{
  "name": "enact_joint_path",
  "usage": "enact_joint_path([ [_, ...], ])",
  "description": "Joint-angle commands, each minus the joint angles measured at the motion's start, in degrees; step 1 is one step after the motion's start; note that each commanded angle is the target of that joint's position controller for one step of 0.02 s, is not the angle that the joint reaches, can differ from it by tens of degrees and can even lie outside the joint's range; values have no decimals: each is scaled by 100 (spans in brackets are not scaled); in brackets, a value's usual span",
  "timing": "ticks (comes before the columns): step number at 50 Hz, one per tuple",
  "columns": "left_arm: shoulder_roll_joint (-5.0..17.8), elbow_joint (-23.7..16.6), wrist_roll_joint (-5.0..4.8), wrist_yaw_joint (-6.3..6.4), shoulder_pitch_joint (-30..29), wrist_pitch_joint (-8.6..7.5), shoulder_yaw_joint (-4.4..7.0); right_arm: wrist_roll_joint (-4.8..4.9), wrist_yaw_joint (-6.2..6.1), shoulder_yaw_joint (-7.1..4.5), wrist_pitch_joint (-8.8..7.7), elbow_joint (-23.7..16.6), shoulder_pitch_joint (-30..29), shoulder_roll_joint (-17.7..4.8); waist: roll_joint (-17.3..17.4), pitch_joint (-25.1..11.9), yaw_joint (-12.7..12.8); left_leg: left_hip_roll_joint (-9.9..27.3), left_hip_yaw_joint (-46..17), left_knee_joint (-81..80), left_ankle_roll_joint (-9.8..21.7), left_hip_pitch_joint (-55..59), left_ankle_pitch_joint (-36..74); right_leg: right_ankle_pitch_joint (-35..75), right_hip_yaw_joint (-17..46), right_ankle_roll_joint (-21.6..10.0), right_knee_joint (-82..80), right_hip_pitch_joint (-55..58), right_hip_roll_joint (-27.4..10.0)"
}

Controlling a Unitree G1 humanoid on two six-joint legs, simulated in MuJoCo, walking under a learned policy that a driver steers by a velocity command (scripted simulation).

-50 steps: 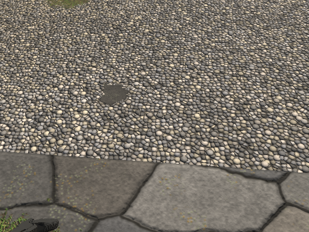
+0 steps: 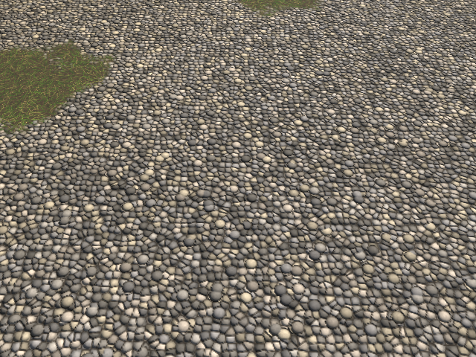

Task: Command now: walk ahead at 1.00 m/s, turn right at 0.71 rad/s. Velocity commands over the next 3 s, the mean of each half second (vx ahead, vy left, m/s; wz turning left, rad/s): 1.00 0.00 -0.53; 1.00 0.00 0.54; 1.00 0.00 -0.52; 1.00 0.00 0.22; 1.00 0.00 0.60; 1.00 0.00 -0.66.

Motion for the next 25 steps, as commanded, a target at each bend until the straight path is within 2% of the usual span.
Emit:
enact_joint_path([
  [1,328,-651,-4,-175,-789,-201,114,-16,-216,-211,0,-296,-14,-1195,578,403,117,1244,235,73,-973,-911,6734,412,-1094,-144,-907,1311,671],
  [2,446,-656,-8,-228,-607,-189,178,-16,-303,-241,77,-328,-58,-1349,781,188,298,1380,295,557,-999,-595,7807,248,-1324,-168,-978,1612,870],
  [3,599,-593,-25,-253,-158,-120,259,-26,-405,-294,173,-379,-224,-1526,1056,-48,644,1563,312,1205,-982,-452,8824,-95,-1439,-190,-905,2108,1023],
  [4,863,-372,-30,-233,776,-4,392,-43,-476,-352,263,-501,-583,-1660,1235,-390,1194,1715,243,2203,-944,-609,9656,-609,-1406,-297,-720,3001,1132],
  [5,1298,114,-9,-147,2617,131,601,-78,-450,-402,294,-752,-1365,-1780,1125,-922,2124,1764,39,4067,-861,-1481,9660,-840,-770,-660,-686,4758,877],
  [6,1241,620,0,-31,3862,238,577,67,-277,-335,225,-948,-2225,-1421,-199,-725,2733,695,262,7281,-803,-2674,4599,20,-188,-972,-1668,5816,438],
  [7,869,688,302,-75,3280,153,369,69,-39,39,-15,-1378,-1756,11,-2240,-424,1410,-51,-849,9256,-771,-5557,-1188,-600,1354,-1425,-998,6790,420],
  [8,750,249,423,-54,2469,38,305,337,131,184,-263,-1731,-1042,-11,-1973,-1287,838,97,-1893,9505,-461,-6582,-1289,-3492,3864,-2290,-2165,7153,-499],
  [9,546,31,352,-34,2330,0,326,357,217,109,-413,-1839,-1508,-555,-595,-1081,1022,311,-1942,8642,-77,-6548,-563,-4742,4458,-2054,-3321,6670,-628],
  [10,611,-89,291,-53,1819,-65,322,299,243,63,-433,-1889,-1610,-658,681,-392,506,566,-1828,7691,69,-6236,30,-4844,4311,-1778,-3695,5428,-613],
  [11,707,-266,275,-51,1249,-137,329,164,212,60,-353,-1797,-1428,-658,1032,-77,116,764,-1905,7099,-46,-5710,325,-4612,4157,-1784,-3779,4343,-434],
  [12,754,-398,272,-12,887,-158,333,77,160,30,-237,-1741,-1310,-759,997,184,-52,893,-1928,6674,-241,-5325,431,-4197,3823,-1761,-3858,3557,-166],
  [13,623,-451,267,31,706,-157,287,89,100,-26,-123,-1678,-1191,-937,949,340,-169,1080,-1858,6219,-409,-5026,532,-3725,3271,-1667,-3870,3004,38],
  [14,518,-441,224,80,637,-159,248,75,28,-35,-54,-1710,-1292,-991,863,472,-170,1206,-1670,5579,-539,-4698,676,-3198,2681,-1568,-3832,2456,264],
  [15,484,-395,177,152,706,-170,232,-13,-30,12,-26,-1864,-1683,-900,723,614,-1,1252,-1425,4895,-669,-4447,1178,-2487,2137,-1507,-3802,2041,448],
  [16,467,-279,135,230,850,-162,226,-75,-37,91,-4,-1965,-1999,-693,496,586,198,1277,-1199,4163,-739,-4051,1960,-2013,1559,-1362,-3733,1810,619],
  [17,518,-173,86,275,1019,-153,234,-57,-21,167,11,-2041,-2269,-483,224,503,416,1223,-1025,3447,-750,-3536,2741,-1920,1150,-1181,-3689,1643,761],
  [18,621,-76,64,270,1285,-172,259,16,-13,190,27,-2101,-2559,-408,81,426,696,1137,-861,2985,-764,-3260,3272,-2042,1043,-1070,-3756,1732,719],
  [20,750,49,58,174,1646,-213,278,216,-18,129,44,-2187,-2928,-569,-147,410,1111,1056,-809,2218,-712,-3483,3444,-2116,1104,-980,-3779,2665,435],
  [21,727,132,79,136,1795,-208,270,282,-4,82,37,-2234,-3133,-675,-179,463,1269,1042,-806,1906,-609,-3792,3343,-1940,1118,-932,-3742,3308,276],
  [22,705,220,115,124,1896,-176,261,317,35,44,23,-2282,-3280,-742,-209,504,1336,1030,-802,1695,-459,-4125,3196,-1542,1116,-876,-3655,3983,84],
  [23,740,293,169,127,1916,-131,261,333,87,-1,4,-2292,-3241,-811,-246,470,1261,962,-745,1597,-282,-4360,2936,-637,1021,-797,-3487,4632,-102],
  [24,818,324,245,132,1828,-92,268,340,136,-72,-14,-2256,-2985,-918,-318,299,1052,805,-626,1627,-85,-4317,2562,830,849,-674,-3150,5165,-235],
  [25,926,316,348,145,1683,-52,283,360,169,-177,-14,-2170,-2502,-1087,-466,-78,718,591,-471,1819,83,-3991,2161,2516,660,-547,-2618,5613,-314],
])
Next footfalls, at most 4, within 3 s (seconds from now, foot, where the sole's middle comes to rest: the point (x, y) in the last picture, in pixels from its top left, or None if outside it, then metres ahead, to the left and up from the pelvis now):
0.12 right None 0.32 -0.07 -0.76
0.54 left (220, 278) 0.76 0.03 -0.76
0.98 right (270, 175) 1.19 -0.17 -0.76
1.36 left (195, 119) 1.52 0.10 -0.76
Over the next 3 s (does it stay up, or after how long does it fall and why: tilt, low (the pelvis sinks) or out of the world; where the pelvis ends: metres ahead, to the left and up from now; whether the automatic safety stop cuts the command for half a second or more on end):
stays up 2.71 -0.14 -0.03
